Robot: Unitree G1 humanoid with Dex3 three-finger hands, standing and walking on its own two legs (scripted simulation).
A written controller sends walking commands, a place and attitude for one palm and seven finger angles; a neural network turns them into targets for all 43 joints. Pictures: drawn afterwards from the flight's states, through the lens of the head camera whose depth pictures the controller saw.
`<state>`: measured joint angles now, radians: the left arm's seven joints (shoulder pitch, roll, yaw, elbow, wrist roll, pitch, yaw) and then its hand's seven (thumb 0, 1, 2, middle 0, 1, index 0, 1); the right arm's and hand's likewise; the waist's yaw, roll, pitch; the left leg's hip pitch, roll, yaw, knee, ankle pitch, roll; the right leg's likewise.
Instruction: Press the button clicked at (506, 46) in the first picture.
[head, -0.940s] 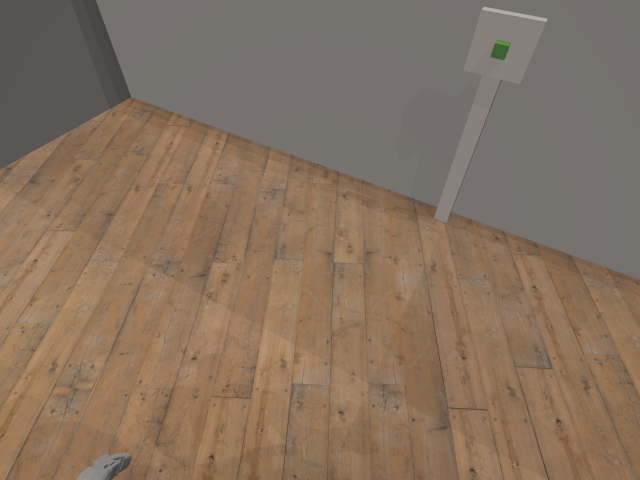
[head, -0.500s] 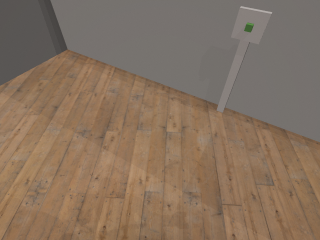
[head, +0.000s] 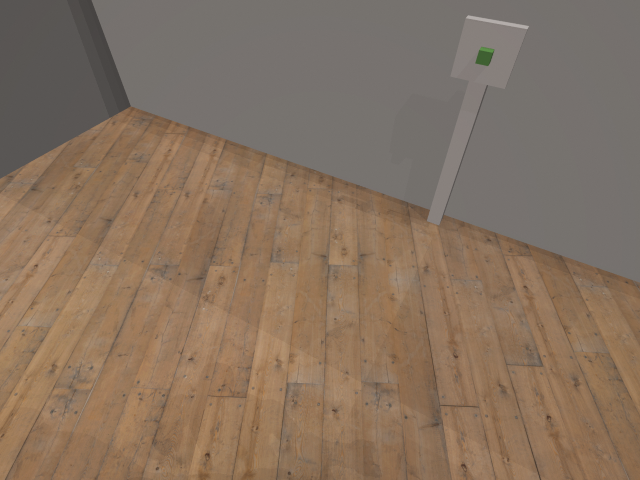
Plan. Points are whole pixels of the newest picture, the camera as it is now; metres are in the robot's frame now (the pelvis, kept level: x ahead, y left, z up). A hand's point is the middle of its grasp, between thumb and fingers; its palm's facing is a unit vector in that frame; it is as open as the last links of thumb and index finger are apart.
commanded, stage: look at it before walking up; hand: left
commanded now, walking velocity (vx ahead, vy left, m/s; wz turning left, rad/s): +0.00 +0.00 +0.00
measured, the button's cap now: (485, 56) +1.30 -0.45 -0.01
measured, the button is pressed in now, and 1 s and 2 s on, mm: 0 0 0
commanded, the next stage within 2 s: walk to a spot facing it in 0.50 s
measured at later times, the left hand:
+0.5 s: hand out of the picture +0.07 +0.25 -0.16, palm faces -0.03 -0.94 -0.33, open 7.4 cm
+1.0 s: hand out of the picture +0.11 +0.15 -0.18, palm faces -0.14 -0.96 -0.24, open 7.4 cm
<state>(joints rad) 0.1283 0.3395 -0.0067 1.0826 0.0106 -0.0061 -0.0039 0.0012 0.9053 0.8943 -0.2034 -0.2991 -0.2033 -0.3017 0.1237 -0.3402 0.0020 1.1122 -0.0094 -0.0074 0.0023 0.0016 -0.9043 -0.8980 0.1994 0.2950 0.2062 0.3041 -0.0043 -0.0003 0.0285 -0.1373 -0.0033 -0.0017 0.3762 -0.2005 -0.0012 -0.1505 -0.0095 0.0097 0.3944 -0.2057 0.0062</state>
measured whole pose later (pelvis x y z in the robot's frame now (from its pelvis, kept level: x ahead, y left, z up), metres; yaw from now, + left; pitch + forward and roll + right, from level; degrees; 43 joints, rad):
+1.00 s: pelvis +0.06 -0.05 -0.02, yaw -10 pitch -1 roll +1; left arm 0.30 0.21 0.04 1.01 0.02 -0.01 -0.05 0.00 0.91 0.89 -0.20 -0.30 -0.20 -0.30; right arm 0.29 -0.25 -0.03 1.07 -0.02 0.00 0.00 0.00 -0.90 -0.90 0.20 0.30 0.21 0.30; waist 0.01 0.05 0.05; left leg -0.18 0.12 0.12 0.72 -0.47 -0.04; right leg -0.31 0.00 -0.10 0.66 -0.32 -0.04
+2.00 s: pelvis +0.47 -0.11 -0.01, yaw -40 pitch +0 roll -1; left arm 0.11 0.20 0.09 0.94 0.03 0.04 -0.04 0.00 0.91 0.90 -0.19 -0.30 -0.19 -0.30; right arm 0.43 -0.15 -0.03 1.08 -0.02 -0.05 -0.03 0.00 -0.91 -0.90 0.19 0.29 0.20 0.30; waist -0.05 -0.02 0.08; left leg -0.01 0.05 0.38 0.41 -0.40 0.04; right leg -0.59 -0.07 -0.11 0.88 -0.16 0.02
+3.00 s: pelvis +0.60 -0.15 -0.01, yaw -76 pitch +1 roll -1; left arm 0.19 0.22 0.10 0.92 0.02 0.09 -0.03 0.00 0.91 0.90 -0.20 -0.30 -0.20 -0.30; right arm 0.26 -0.19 -0.06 0.94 -0.03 0.02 -0.01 0.00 -0.90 -0.90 0.20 0.29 0.21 0.30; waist -0.03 0.00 0.08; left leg -0.23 0.17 0.35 0.52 -0.28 0.01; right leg -0.38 -0.07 -0.08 0.87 -0.44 0.07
